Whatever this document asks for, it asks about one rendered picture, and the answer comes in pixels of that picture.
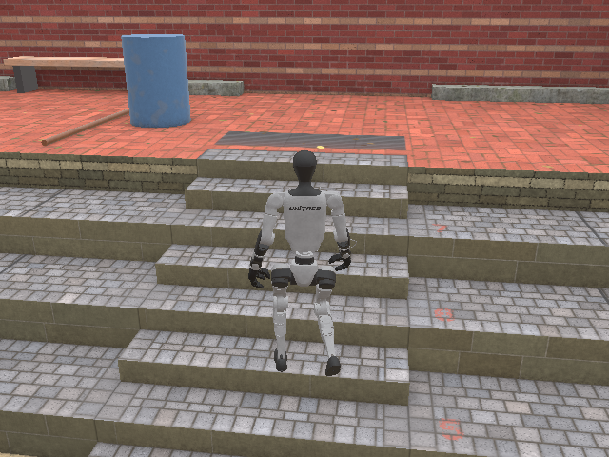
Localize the right robot hand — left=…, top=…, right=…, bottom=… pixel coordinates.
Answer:
left=328, top=254, right=351, bottom=271

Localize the right robot upper arm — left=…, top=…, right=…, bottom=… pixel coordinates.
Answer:
left=324, top=191, right=348, bottom=243

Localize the robot left forearm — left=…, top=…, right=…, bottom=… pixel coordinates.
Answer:
left=249, top=231, right=269, bottom=270

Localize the robot head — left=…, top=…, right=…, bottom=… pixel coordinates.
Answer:
left=288, top=150, right=321, bottom=196

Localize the left robot hand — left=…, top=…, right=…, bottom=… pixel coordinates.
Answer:
left=248, top=268, right=270, bottom=288

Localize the left robot upper arm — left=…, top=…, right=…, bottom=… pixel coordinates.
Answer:
left=260, top=192, right=285, bottom=246

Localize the right robot shin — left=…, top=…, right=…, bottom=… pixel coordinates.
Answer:
left=318, top=301, right=336, bottom=359

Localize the robot right forearm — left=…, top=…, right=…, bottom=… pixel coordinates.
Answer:
left=337, top=229, right=351, bottom=259

